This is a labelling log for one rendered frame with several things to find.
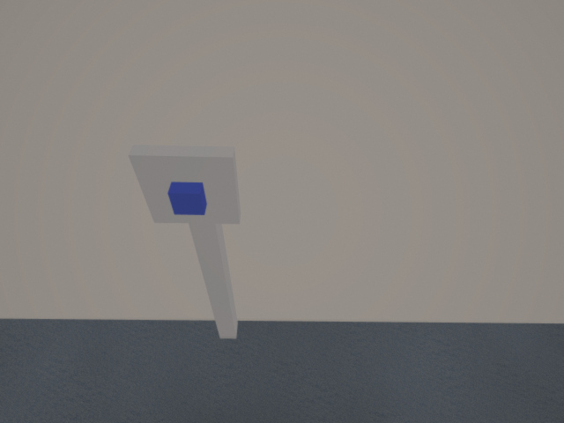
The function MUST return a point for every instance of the panel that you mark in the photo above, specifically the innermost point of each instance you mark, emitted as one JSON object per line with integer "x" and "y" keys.
{"x": 156, "y": 166}

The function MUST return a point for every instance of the button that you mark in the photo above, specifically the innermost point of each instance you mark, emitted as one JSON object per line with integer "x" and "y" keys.
{"x": 187, "y": 198}

